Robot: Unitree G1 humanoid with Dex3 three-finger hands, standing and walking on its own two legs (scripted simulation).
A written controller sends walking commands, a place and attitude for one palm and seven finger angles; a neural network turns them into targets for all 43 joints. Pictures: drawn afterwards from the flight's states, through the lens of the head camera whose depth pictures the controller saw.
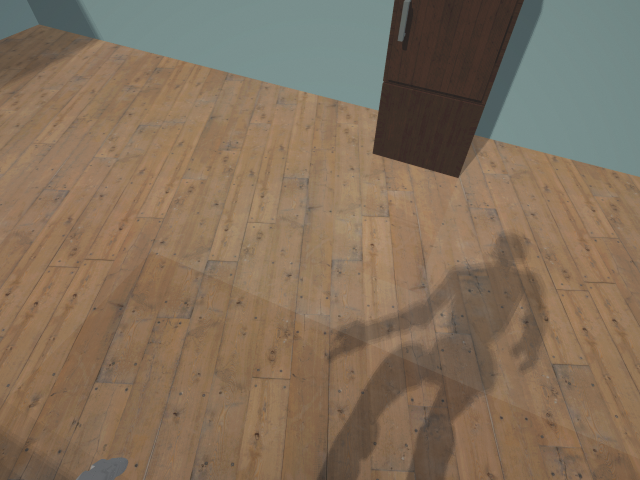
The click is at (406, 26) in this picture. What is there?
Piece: cupboard door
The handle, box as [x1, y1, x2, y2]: [398, 0, 410, 41]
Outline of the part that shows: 410,0 405,0 403,3 398,40 401,41 405,33 404,28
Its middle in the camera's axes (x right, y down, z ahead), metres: +0.32 -0.84 +1.49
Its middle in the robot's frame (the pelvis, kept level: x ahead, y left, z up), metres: +1.69 -0.24 -0.09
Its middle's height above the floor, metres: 0.68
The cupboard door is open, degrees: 0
